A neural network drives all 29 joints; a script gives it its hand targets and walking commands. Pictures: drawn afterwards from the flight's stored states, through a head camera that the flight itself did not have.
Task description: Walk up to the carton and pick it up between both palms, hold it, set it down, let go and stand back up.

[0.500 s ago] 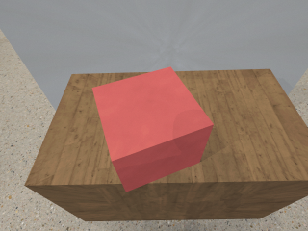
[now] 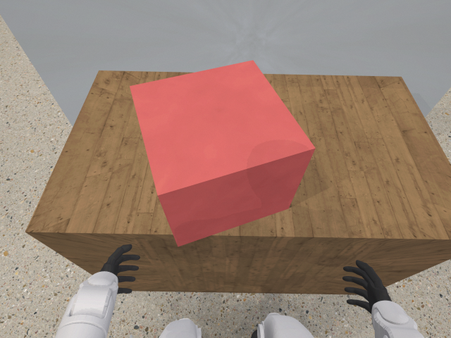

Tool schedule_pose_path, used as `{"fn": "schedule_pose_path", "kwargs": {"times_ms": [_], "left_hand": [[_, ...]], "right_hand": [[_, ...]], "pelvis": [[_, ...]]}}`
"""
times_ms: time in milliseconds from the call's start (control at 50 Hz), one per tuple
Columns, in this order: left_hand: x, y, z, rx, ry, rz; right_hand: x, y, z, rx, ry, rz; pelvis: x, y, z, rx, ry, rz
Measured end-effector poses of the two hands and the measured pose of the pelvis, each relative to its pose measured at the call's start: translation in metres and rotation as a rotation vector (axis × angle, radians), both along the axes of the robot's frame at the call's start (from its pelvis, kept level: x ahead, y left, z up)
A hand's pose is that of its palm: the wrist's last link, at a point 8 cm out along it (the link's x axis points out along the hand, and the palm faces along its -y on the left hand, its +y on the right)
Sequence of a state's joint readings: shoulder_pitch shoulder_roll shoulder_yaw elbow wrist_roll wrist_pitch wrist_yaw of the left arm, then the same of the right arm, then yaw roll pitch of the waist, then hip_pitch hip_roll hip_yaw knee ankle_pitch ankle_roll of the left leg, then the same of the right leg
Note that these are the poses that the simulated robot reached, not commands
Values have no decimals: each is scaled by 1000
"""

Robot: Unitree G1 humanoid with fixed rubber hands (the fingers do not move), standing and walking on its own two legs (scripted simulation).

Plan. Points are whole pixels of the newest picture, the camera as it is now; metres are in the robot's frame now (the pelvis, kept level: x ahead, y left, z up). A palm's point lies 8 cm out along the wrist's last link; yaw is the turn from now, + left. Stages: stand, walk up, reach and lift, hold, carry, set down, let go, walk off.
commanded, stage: reach and lift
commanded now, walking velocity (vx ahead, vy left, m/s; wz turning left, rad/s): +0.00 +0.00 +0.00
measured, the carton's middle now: (215, 152) +0.46 +0.04 +0.00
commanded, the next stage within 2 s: none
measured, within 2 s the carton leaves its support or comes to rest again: neither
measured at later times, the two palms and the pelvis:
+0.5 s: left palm (91, 304) +0.17 +0.24 -0.03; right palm out of the picture +0.12 -0.24 -0.07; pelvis -0.03 -0.01 +0.02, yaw +0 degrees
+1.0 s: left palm (85, 296) +0.18 +0.25 -0.02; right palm (384, 297) +0.18 -0.25 -0.04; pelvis +0.04 +0.00 +0.03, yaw +2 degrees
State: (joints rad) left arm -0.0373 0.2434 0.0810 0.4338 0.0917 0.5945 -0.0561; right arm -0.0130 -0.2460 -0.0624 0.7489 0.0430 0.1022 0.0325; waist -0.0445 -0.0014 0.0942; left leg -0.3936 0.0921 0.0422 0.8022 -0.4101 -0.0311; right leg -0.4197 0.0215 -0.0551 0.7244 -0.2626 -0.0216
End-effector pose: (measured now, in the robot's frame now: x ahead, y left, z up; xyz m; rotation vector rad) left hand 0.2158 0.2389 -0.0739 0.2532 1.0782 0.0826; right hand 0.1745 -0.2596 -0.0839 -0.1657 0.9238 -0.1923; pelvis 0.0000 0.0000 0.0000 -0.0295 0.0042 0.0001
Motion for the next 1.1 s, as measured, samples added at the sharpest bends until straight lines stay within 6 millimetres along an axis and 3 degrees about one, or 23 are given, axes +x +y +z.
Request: {"fn": "schedule_pose_path", "kwargs": {"times_ms": [80, 200, 300, 400, 540, 680, 840, 1100], "left_hand": [[-30, -9, 12, -20, -14, 34], [-69, 6, 8, 33, 2, 118], [-64, 15, 17, 72, -49, 105], [-45, 6, 39, 80, -156, 65], [-49, 2, 44, 75, -172, 89], [-54, -6, 28, 20, -217, 137], [-43, -18, 31, -30, -325, 148], [-24, 25, 65, 83, -446, 156]], "right_hand": [[-18, -4, 20, -2, -29, 10], [-43, -10, 25, -13, -13, 44], [-48, 8, 17, 33, -18, 55], [-51, 23, 15, 90, -73, 45], [-57, 11, 18, 81, -110, 50], [-39, -5, 41, 29, -160, 127], [-14, 1, 58, 51, -192, 159], [19, 14, 45, 124, -270, 169]], "pelvis": [[6, -8, 12, 1, -58, 18], [-7, -16, 15, 27, -101, 37], [-27, -18, 12, 39, -99, 27], [-33, -13, 14, 36, -77, 6], [-22, -11, 20, 40, -68, 1], [-9, -21, 23, 44, -66, 8], [12, -21, 29, 33, -58, 27], [48, 7, 34, 19, -8, 25]]}}
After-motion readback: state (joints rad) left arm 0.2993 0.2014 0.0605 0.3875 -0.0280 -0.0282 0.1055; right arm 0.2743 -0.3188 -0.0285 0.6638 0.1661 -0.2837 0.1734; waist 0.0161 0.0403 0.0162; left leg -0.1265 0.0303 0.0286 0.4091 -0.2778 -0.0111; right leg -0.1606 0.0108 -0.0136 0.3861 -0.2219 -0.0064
